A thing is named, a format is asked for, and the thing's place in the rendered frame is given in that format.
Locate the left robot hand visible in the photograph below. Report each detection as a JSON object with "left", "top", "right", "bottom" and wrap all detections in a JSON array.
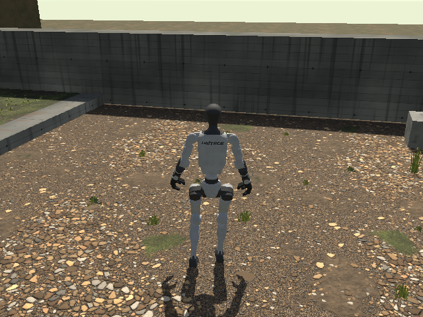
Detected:
[{"left": 170, "top": 178, "right": 185, "bottom": 191}]

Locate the right robot forearm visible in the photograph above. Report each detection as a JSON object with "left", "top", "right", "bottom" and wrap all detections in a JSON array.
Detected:
[{"left": 238, "top": 159, "right": 250, "bottom": 184}]

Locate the robot left foot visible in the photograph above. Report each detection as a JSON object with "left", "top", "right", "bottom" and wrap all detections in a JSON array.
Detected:
[{"left": 189, "top": 256, "right": 199, "bottom": 267}]

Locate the right robot thigh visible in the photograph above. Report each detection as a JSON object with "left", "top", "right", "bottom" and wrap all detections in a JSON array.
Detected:
[{"left": 216, "top": 184, "right": 233, "bottom": 225}]

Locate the right robot hand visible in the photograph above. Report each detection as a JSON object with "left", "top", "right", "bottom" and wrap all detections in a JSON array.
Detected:
[{"left": 237, "top": 182, "right": 252, "bottom": 196}]

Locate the robot left upper arm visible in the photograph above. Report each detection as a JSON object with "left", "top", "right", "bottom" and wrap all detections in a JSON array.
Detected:
[{"left": 179, "top": 132, "right": 199, "bottom": 168}]

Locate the robot right upper arm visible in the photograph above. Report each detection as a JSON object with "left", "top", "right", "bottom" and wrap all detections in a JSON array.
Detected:
[{"left": 227, "top": 133, "right": 245, "bottom": 169}]

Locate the left robot forearm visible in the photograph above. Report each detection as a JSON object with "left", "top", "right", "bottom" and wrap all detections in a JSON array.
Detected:
[{"left": 172, "top": 157, "right": 185, "bottom": 180}]

